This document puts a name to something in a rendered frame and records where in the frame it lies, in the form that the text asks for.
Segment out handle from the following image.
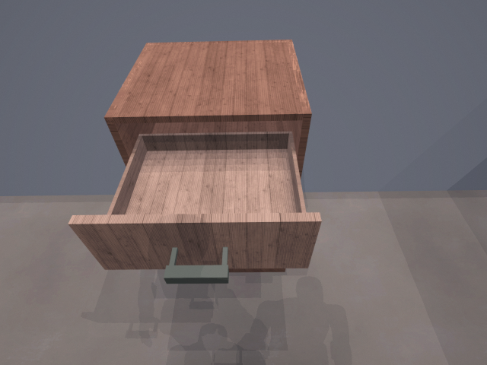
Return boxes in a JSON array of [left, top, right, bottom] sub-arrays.
[[164, 247, 229, 284]]

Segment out cabinet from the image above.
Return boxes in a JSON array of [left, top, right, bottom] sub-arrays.
[[104, 40, 312, 272]]

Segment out drawer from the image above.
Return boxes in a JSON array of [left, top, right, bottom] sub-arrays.
[[68, 132, 322, 270]]

